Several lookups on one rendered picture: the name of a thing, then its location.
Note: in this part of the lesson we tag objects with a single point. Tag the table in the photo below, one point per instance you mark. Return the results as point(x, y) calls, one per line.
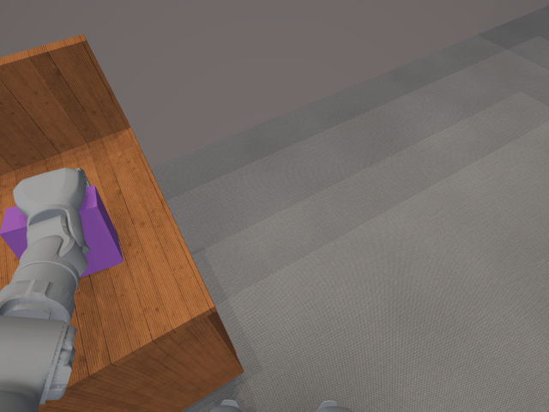
point(149, 337)

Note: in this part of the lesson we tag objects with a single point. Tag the robot left shin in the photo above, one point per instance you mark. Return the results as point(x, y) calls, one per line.
point(230, 403)

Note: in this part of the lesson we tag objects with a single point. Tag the left robot forearm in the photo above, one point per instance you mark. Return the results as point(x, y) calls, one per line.
point(44, 283)

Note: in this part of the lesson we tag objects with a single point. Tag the left robot hand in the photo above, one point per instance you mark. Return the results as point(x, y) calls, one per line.
point(62, 186)

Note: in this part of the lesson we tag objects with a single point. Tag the robot left upper arm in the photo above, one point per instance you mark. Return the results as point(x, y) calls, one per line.
point(36, 357)

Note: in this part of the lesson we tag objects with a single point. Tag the sponge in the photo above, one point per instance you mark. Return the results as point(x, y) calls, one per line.
point(98, 230)

